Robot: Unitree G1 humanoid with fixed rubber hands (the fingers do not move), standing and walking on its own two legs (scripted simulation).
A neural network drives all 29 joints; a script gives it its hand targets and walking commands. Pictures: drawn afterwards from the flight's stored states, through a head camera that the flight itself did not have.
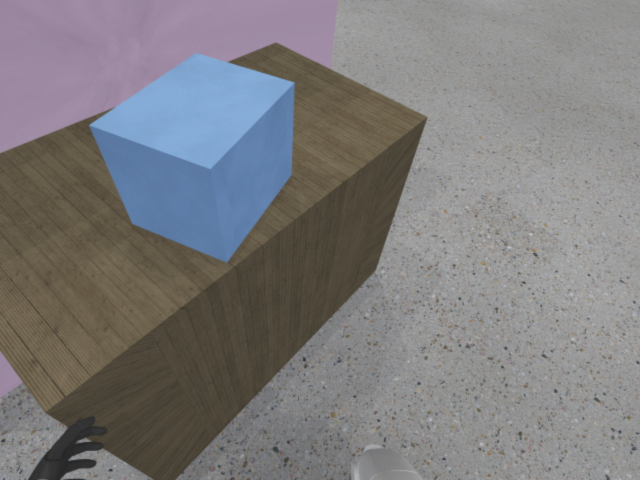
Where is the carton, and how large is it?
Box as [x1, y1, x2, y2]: [89, 53, 294, 261]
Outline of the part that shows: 195,53 91,123 89,126 132,223 209,255 227,261 291,174 294,82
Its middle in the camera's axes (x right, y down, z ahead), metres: -0.19 -0.16 +0.68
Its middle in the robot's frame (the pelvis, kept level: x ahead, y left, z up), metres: +0.62 +0.18 +0.03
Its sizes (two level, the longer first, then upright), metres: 0.257 0.196 0.206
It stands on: a pedestal, 0.70 m high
